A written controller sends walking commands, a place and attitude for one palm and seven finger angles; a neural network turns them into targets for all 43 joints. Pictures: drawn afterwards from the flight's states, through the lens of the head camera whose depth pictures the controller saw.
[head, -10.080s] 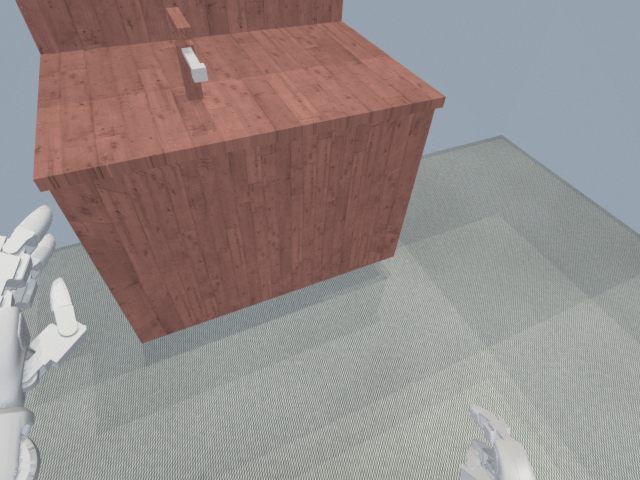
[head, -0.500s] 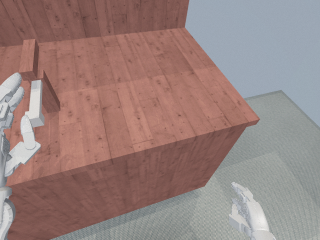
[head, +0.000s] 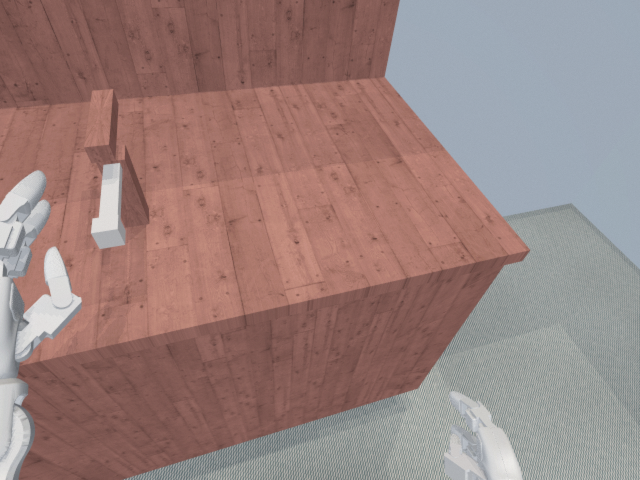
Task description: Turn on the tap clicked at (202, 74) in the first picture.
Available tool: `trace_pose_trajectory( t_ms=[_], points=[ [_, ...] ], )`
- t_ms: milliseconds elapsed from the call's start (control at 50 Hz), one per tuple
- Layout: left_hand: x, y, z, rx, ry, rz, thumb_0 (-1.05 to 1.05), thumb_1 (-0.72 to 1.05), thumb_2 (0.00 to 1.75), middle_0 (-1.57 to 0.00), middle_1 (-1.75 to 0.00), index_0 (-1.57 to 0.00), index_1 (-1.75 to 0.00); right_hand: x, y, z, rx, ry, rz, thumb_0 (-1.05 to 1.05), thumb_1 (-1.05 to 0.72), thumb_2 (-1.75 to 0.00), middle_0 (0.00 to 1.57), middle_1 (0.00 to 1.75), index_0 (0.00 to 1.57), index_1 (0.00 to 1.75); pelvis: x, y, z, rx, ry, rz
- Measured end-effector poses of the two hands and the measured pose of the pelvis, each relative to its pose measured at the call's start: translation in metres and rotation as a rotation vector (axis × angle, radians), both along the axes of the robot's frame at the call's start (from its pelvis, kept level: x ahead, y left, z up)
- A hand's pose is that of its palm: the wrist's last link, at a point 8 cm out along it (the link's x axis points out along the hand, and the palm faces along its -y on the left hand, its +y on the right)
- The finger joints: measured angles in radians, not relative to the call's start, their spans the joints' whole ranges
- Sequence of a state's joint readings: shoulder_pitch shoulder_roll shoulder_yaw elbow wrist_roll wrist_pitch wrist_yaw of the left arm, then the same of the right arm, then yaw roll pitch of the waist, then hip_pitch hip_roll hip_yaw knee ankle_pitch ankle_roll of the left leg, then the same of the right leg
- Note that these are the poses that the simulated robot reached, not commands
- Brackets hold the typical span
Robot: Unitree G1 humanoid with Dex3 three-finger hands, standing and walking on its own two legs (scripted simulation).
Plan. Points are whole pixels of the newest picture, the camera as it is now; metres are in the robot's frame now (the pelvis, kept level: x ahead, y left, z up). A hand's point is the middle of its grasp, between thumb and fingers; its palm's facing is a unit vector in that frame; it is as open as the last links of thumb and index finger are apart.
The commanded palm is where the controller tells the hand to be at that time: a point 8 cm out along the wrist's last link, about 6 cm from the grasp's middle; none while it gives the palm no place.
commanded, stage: look again from close up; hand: left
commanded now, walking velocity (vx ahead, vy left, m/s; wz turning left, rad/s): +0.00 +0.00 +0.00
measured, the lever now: (109, 231) +0.34 +0.30 +0.12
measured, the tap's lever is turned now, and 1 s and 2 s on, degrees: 0 0 0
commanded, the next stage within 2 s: turn the palm inward beside the body in 0.32 s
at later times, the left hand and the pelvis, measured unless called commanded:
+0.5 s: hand (56, 269) +0.23 +0.27 +0.19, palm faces +0.44 -0.77 -0.46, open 7.4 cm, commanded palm +0.15 +0.28 +0.18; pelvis +0.00 -0.01 +0.00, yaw +4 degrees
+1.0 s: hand (109, 326) +0.20 +0.22 +0.16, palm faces +0.56 -0.76 -0.32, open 7.4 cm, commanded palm +0.14 +0.25 +0.18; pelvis -0.02 -0.08 -0.02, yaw +6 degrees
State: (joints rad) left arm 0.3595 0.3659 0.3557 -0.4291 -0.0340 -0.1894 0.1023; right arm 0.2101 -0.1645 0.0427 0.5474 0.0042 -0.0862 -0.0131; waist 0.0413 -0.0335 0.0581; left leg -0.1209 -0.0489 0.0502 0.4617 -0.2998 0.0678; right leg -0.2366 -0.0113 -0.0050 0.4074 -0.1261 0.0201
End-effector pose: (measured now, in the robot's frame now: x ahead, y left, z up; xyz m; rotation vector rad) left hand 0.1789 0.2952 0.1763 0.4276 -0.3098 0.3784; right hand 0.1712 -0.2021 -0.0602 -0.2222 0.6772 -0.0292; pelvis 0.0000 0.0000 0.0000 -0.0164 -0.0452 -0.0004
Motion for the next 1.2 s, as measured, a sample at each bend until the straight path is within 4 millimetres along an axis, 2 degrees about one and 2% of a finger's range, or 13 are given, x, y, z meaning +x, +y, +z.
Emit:
trace_pose_trajectory(
  t_ms=[180, 420, 480, 520, 560, 620, 700, 760, 840, 900, 1060, 1120, 1200],
  points=[
    [-0.004, -0.005, -0.016, -0.03, 0.065, 0.001, 0.01, 0.89, 0.9, -0.21, -0.31, -0.21, -0.3, -0.016, -0.019, -0.003, -0.038, 0.038, -0.032, 0.01, -0.9, -0.9, 0.2, 0.3, 0.2, 0.3, -0.002, -0.003, 0.001, -0.001, 0.0, 0.002],
    [-0.004, -0.01, 0.0, 0.013, 0.018, -0.001, 0.01, 0.88, 0.9, -0.21, -0.31, -0.21, -0.3, -0.008, -0.028, -0.001, -0.04, 0.014, -0.04, 0.01, -0.9, -0.9, 0.2, 0.3, 0.2, 0.3, 0.0, -0.007, 0.002, 0.0, 0.003, 0.005],
    [0.009, 0.002, 0.023, 0.156, -0.009, 0.003, 0.01, 0.88, 0.9, -0.22, -0.31, -0.22, -0.3, -0.005, -0.02, -0.005, -0.072, 0.025, 0.069, 0.01, -0.91, -0.9, 0.2, 0.3, 0.2, 0.3, -0.003, -0.012, -0.001, 0.006, 0.005, 0.059],
    [0.015, 0.017, 0.036, 0.114, -0.021, 0.044, 0.01, 0.88, 0.9, -0.22, -0.31, -0.22, -0.3, -0.004, -0.019, -0.011, -0.058, 0.049, 0.123, 0.01, -0.9, -0.9, 0.2, 0.3, 0.2, 0.3, -0.004, -0.016, -0.001, 0.011, 0.012, 0.06],
    [0.013, 0.022, 0.041, 0.006, -0.026, 0.061, 0.01, 0.88, 0.9, -0.22, -0.31, -0.22, -0.3, -0.002, -0.021, -0.014, -0.025, 0.04, 0.12, 0.01, -0.9, -0.9, 0.2, 0.3, 0.2, 0.3, -0.003, -0.018, -0.001, 0.016, 0.015, 0.044],
    [0.003, 0.006, 0.029, -0.077, 0.042, 0.042, 0.01, 0.89, 0.9, -0.21, -0.3, -0.21, -0.3, 0.004, -0.028, -0.017, 0.014, 0.004, 0.104, 0.01, -0.9, -0.9, 0.2, 0.3, 0.2, 0.3, -0.002, -0.02, -0.003, 0.019, 0.015, 0.04],
    [-0.016, -0.026, -0.008, -0.082, 0.184, 0.028, 0.01, 0.89, 0.9, -0.21, -0.3, -0.21, -0.3, 0.012, -0.038, -0.018, 0.022, -0.033, 0.097, 0.01, -0.9, -0.9, 0.2, 0.3, 0.2, 0.3, -0.008, -0.03, -0.008, 0.031, 0.013, 0.049],
    [-0.031, -0.035, -0.023, -0.096, 0.176, 0.077, 0.01, 0.89, 0.9, -0.21, -0.31, -0.21, -0.3, 0.017, -0.047, -0.018, 0.002, -0.047, 0.103, 0.01, -0.9, -0.9, 0.2, 0.3, 0.2, 0.3, -0.013, -0.043, -0.012, 0.04, 0.021, 0.059],
    [-0.045, -0.034, -0.015, -0.09, 0.03, 0.197, 0.02, 0.88, 0.9, -0.22, -0.31, -0.22, -0.3, 0.024, -0.055, -0.022, -0.021, -0.049, 0.133, 0.01, -0.9, -0.9, 0.2, 0.3, 0.2, 0.3, -0.017, -0.061, -0.017, 0.037, 0.028, 0.08],
    [-0.045, -0.033, -0.005, -0.074, -0.024, 0.249, 0.02, 0.88, 0.9, -0.22, -0.31, -0.22, -0.3, 0.028, -0.061, -0.028, -0.024, -0.043, 0.147, 0.01, -0.9, -0.9, 0.2, 0.3, 0.2, 0.3, -0.018, -0.072, -0.02, 0.03, 0.028, 0.1],
    [-0.016, -0.059, -0.004, -0.09, 0.156, 0.171, 0.01, 0.89, 0.9, -0.21, -0.3, -0.21, -0.3, 0.04, -0.074, -0.04, 0.026, -0.044, 0.06, 0.01, -0.9, -0.9, 0.2, 0.3, 0.2, 0.3, -0.012, -0.081, -0.02, 0.024, 0.03, 0.106],
    [-0.016, -0.064, -0.005, -0.113, 0.151, 0.156, 0.01, 0.89, 0.9, -0.21, -0.31, -0.21, -0.3, 0.041, -0.08, -0.041, 0.032, -0.036, 0.027, 0.01, -0.9, -0.9, 0.2, 0.3, 0.2, 0.3, -0.006, -0.082, -0.02, 0.026, 0.045, 0.1],
    [-0.026, -0.06, -0.005, -0.127, 0.109, 0.199, 0.01, 0.88, 0.9, -0.22, -0.31, -0.22, -0.3, 0.043, -0.085, -0.042, 0.014, -0.018, 0.018, 0.01, -0.91, -0.9, 0.2, 0.3, 0.2, 0.3, 0.004, -0.079, -0.02, 0.024, 0.061, 0.098]
  ],
)
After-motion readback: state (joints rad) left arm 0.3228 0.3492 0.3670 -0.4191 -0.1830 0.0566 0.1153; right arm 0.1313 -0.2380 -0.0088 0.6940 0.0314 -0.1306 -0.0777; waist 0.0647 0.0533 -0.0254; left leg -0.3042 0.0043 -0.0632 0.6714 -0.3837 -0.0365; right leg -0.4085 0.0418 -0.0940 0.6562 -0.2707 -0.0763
